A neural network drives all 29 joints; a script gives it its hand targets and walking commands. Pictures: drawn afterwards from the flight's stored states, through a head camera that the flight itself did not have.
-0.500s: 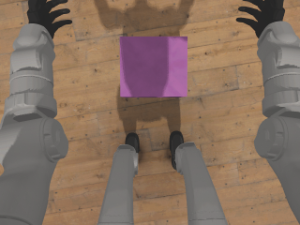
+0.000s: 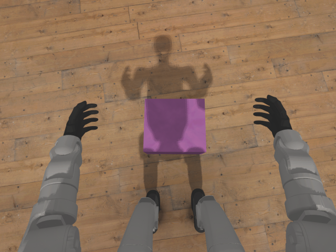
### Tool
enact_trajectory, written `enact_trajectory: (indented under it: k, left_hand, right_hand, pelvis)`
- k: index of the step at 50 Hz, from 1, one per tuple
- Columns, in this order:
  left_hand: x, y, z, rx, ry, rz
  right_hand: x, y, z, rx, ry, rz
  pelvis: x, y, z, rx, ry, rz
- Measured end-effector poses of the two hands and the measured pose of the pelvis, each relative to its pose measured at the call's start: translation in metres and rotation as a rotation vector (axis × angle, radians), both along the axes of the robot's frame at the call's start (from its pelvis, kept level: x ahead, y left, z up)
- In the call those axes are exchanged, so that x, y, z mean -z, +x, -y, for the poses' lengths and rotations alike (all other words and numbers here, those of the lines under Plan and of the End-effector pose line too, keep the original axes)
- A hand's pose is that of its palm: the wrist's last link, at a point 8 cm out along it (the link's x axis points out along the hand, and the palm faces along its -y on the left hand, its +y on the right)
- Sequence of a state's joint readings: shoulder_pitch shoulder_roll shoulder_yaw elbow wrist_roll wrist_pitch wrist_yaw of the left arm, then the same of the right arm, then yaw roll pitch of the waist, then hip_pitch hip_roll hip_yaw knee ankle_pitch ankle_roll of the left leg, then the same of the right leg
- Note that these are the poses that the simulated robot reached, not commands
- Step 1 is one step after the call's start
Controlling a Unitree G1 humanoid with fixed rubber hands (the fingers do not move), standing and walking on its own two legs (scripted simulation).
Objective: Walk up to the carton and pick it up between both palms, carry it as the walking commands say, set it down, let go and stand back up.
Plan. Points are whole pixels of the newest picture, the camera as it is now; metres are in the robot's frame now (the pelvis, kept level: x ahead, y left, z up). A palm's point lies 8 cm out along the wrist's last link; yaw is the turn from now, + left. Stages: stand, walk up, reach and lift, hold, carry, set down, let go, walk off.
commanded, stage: let go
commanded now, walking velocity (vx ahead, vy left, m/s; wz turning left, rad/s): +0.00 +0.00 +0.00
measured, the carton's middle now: (174, 127) +0.48 +0.00 -0.63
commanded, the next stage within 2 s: stand in 0.86 s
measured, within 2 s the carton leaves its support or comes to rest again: neither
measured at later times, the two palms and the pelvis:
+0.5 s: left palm (56, 207) +0.21 +0.23 -0.01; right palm (312, 205) +0.21 -0.24 -0.01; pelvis +0.04 +0.00 +0.06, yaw -1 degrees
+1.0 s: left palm (48, 217) +0.19 +0.25 -0.03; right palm (319, 220) +0.18 -0.26 -0.03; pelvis +0.06 +0.01 +0.06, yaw -2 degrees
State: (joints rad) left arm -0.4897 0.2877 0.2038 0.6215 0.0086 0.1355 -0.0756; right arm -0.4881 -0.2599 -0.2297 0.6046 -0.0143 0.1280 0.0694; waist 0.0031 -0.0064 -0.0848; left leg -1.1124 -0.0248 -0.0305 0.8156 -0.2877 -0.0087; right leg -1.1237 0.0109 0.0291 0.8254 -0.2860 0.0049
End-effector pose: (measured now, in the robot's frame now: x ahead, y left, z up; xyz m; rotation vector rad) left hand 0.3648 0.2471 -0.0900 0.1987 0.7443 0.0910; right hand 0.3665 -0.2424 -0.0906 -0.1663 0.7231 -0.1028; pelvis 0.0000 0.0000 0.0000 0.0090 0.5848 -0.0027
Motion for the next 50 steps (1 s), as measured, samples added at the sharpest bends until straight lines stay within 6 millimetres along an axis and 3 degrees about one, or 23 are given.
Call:
enact_trajectory:
  k: [14, 22, 28, 43, 50]
  left_hand:
    - [-0.053, -0.098, 0.019, 0.034, -0.028, -0.027]
    - [-0.076, -0.145, 0.016, 0.028, -0.024, -0.035]
    - [-0.083, -0.155, 0.015, 0.035, -0.028, -0.041]
    - [-0.085, -0.155, 0.018, 0.037, -0.042, -0.051]
    - [-0.064, -0.173, -0.007, 0.023, 0.081, -0.102]
  right_hand:
    - [-0.056, -0.104, -0.004, -0.024, -0.017, -0.043]
    - [-0.078, -0.151, -0.005, -0.019, -0.009, -0.054]
    - [-0.084, -0.164, -0.006, -0.022, -0.007, -0.068]
    - [-0.088, -0.165, -0.011, -0.013, -0.007, -0.081]
    - [-0.064, -0.190, 0.015, 0.039, -0.108, -0.131]
  pelvis:
    - [-0.045, 0.029, 0.000, 0.011, -0.001, 0.316]
    - [-0.059, 0.040, -0.001, 0.014, -0.010, 0.497]
    - [-0.061, 0.041, -0.002, 0.008, -0.013, 0.598]
    - [-0.060, 0.044, -0.006, 0.014, -0.014, 0.680]
    - [-0.056, 0.059, -0.006, 0.031, -0.022, 0.563]
